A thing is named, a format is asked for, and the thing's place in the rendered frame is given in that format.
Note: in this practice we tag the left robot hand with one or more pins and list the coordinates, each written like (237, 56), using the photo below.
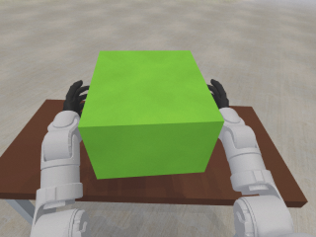
(73, 100)

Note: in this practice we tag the right robot hand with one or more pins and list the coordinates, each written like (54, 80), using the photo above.
(219, 95)

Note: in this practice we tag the left robot forearm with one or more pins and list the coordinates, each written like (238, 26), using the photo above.
(59, 163)

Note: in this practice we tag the right robot forearm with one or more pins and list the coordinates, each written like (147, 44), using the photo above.
(248, 171)

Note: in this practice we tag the table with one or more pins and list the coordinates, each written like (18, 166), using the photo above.
(20, 172)

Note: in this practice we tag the carton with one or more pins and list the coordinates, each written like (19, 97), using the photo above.
(148, 113)

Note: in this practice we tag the robot left upper arm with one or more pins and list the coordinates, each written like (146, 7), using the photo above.
(67, 223)

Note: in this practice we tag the robot right upper arm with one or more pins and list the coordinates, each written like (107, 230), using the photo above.
(263, 216)

